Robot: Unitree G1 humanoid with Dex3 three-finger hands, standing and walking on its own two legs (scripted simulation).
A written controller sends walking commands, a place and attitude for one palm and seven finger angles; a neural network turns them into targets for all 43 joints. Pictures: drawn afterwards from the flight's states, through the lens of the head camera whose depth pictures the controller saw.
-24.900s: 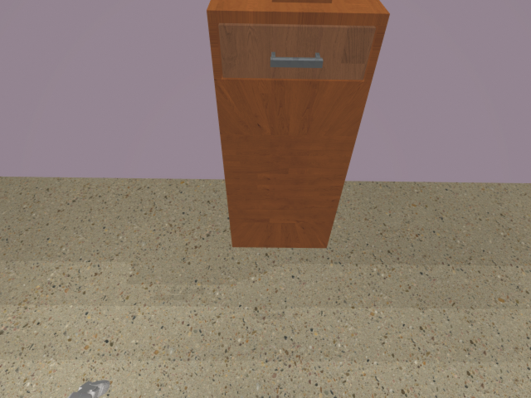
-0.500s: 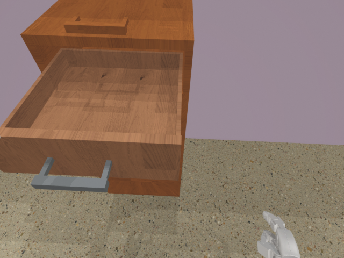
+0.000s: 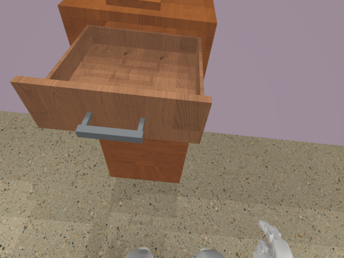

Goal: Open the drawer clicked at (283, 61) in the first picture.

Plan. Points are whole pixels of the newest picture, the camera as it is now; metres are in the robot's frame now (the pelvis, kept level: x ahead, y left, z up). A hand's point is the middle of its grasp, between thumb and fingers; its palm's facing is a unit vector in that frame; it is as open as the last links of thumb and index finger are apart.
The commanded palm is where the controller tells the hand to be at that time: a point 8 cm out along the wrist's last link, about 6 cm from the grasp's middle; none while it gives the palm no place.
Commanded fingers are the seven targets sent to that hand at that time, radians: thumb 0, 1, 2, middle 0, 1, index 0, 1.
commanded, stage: step back with the hand held close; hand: left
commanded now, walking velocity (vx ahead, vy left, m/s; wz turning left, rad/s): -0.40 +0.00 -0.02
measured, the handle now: (112, 126) +0.34 +0.16 +0.14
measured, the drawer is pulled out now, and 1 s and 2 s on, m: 0.30 0.30 0.30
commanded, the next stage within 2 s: stop stepping back and stand still in 0.20 s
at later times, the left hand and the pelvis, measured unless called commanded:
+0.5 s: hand out of the picture +0.11 +0.24 +0.35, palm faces +0.53 -0.80 -0.29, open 7.4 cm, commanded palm +0.04 +0.30 +0.33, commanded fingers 0.00 0.90 0.90 -0.20 -0.30 -0.20 -0.30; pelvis -0.11 +0.03 +0.00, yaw -4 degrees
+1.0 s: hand out of the picture +0.04 +0.30 +0.36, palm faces +0.67 -0.73 -0.16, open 7.4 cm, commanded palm -0.03 +0.32 +0.33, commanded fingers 0.00 0.90 0.90 -0.20 -0.30 -0.20 -0.30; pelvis -0.15 +0.04 +0.00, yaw +0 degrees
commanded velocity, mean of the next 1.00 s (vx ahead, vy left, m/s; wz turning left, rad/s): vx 0.02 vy -0.01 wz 0.00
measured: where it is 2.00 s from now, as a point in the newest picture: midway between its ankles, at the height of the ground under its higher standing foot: outside the picture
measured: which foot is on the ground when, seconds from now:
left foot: down 0.00-0.24, up 0.26-0.40, down 0.42-0.72, up 0.74-0.92, down 0.94-1.00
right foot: up 0.00-0.24, down 0.26-0.42, up 0.44-0.72, down 0.74-1.00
